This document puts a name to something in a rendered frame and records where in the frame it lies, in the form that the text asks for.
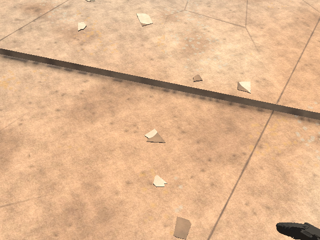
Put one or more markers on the right robot hand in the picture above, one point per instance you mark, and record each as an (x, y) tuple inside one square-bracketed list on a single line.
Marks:
[(298, 231)]

